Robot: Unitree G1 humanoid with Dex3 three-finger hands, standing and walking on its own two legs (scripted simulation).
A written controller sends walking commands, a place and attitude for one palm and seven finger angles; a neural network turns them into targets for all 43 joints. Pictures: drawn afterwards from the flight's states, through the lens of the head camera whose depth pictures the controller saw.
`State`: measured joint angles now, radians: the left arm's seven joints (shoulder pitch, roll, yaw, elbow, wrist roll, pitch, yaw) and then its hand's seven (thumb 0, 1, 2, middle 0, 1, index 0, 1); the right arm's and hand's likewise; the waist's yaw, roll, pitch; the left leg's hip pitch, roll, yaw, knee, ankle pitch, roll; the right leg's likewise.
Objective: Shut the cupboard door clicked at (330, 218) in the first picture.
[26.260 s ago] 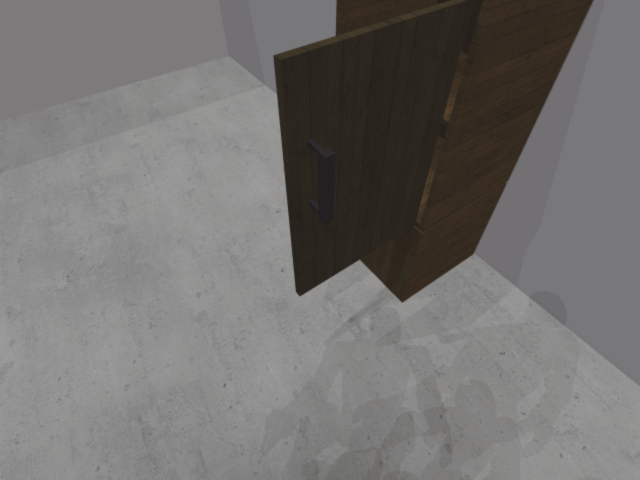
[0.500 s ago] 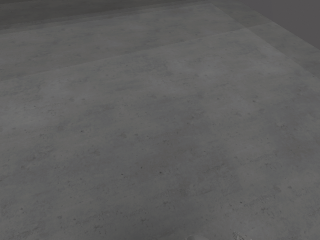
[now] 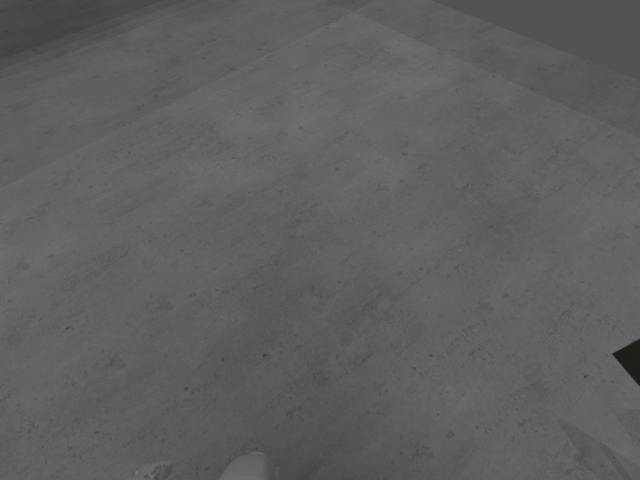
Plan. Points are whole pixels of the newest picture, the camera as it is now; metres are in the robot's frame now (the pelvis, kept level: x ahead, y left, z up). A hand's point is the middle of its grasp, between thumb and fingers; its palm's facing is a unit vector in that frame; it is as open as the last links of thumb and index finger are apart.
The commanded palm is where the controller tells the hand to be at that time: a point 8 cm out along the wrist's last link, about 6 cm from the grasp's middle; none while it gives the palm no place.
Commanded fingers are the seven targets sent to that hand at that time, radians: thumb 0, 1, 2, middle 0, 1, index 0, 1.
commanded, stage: turn to face it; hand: left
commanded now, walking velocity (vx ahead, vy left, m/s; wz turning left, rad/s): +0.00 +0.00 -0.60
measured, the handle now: out of the picture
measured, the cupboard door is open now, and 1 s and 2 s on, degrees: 66 66 66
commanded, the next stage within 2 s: take the last steps up to it in 1.78 s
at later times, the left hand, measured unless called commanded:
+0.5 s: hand (216, 424) +0.20 +0.17 -0.16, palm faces -0.31 -0.91 -0.29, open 7.4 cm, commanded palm none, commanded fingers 0.00 0.90 0.90 -0.20 -0.30 -0.20 -0.30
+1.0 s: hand (242, 393) +0.25 +0.14 -0.17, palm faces -0.54 -0.82 -0.20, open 7.4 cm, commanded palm none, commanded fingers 0.00 0.90 0.90 -0.20 -0.30 -0.20 -0.30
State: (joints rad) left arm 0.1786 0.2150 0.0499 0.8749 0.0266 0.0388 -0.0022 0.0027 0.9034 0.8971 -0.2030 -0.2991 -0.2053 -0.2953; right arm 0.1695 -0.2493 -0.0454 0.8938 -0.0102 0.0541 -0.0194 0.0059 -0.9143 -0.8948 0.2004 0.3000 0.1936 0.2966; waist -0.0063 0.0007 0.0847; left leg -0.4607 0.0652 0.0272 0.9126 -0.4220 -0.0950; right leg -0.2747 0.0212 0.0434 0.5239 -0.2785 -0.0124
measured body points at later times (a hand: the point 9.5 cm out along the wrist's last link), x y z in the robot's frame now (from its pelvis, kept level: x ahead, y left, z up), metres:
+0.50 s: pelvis +0.02 +0.00 -0.01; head +0.06 -0.03 +0.43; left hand +0.22 +0.21 -0.13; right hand -0.02 -0.27 -0.16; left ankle +0.03 +0.14 -0.72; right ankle -0.03 -0.10 -0.74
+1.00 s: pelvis +0.07 +0.01 +0.00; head +0.13 +0.00 +0.45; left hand +0.28 +0.18 -0.15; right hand +0.00 -0.25 -0.12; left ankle +0.12 +0.10 -0.73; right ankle -0.05 -0.07 -0.65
